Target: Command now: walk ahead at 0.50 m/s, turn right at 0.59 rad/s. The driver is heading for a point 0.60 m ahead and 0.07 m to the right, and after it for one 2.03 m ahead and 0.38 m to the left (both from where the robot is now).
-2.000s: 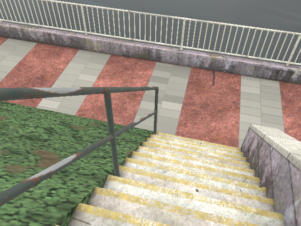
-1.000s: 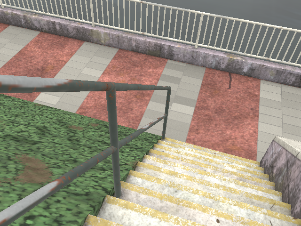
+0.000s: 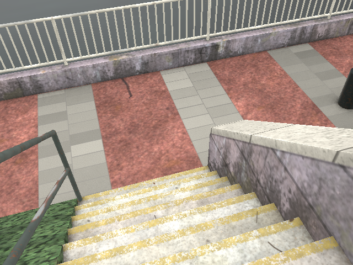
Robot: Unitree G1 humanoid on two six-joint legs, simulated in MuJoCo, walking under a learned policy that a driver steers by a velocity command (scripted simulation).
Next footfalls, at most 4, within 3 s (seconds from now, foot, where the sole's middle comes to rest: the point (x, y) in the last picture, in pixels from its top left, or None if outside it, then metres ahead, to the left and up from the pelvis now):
0.42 right None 0.31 -0.19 -0.96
0.94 left None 0.53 0.01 -1.16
1.28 right None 0.60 -0.20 -1.16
1.64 left None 0.53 0.03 -1.16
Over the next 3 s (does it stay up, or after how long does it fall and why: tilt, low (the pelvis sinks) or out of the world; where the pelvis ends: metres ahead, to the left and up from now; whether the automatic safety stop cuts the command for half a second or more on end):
stays up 0.55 -0.09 -0.38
